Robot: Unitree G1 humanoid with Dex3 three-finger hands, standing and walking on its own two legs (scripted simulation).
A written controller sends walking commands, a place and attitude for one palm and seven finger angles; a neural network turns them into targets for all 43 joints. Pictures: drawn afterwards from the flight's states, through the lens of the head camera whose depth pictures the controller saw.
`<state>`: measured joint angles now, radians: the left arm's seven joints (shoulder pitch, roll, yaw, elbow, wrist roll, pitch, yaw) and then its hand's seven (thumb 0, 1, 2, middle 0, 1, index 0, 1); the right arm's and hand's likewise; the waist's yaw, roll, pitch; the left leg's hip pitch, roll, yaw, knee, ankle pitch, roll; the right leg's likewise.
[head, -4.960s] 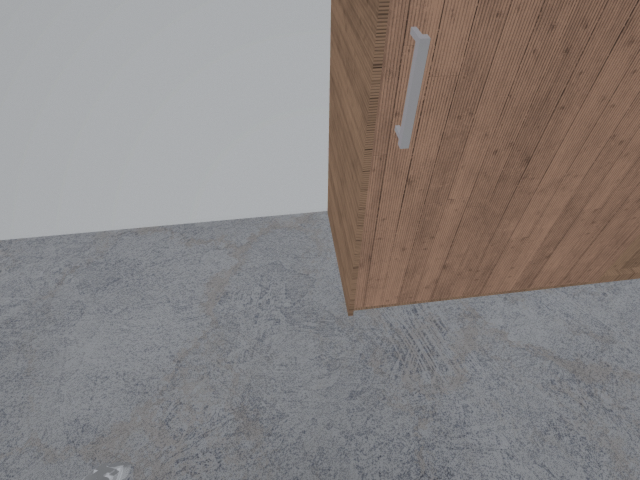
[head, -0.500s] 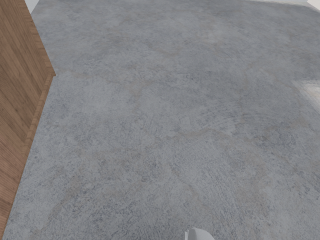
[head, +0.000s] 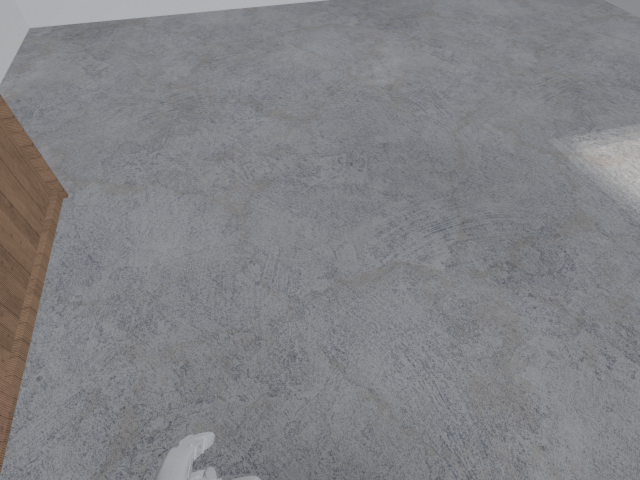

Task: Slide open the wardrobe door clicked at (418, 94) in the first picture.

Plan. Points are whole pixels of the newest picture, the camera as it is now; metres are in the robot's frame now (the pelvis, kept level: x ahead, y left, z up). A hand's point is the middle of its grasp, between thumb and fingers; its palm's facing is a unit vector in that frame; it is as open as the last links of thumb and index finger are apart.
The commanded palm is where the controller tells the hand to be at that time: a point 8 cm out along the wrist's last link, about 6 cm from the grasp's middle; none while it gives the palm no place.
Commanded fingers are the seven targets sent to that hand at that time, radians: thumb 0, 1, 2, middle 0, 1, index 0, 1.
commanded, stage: turn to face it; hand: left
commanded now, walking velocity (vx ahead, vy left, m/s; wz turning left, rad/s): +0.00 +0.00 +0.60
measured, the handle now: out of the picture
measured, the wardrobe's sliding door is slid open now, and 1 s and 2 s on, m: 0.00 0.00 0.00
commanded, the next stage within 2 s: none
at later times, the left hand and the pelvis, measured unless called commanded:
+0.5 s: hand out of the picture +0.02 +0.25 -0.15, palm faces +0.30 -0.91 -0.27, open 7.4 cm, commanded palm none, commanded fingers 0.00 0.90 0.90 -0.20 -0.30 -0.20 -0.30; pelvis -0.01 +0.01 +0.01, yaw +16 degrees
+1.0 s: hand out of the picture -0.12 +0.17 -0.17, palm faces +0.61 -0.75 -0.23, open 7.4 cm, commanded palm none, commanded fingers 0.00 0.90 0.90 -0.20 -0.30 -0.20 -0.30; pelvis -0.03 -0.01 +0.00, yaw +37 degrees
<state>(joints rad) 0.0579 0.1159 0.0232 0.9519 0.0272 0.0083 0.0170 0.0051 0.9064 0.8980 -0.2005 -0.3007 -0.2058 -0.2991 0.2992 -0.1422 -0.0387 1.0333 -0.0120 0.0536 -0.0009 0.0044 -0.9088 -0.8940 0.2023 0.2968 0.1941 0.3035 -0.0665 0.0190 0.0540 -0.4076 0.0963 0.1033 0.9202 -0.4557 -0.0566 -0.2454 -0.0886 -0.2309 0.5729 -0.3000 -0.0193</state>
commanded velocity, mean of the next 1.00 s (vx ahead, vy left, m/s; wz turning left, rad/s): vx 0.00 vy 0.00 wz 0.60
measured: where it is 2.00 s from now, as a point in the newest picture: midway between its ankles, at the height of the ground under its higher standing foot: outside the picture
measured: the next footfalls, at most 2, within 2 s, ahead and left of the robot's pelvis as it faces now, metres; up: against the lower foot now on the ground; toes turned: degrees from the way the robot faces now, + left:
left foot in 0.10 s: +0.06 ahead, +0.12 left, +0.00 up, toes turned +13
right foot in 0.62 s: +0.06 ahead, -0.14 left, +0.00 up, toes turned +19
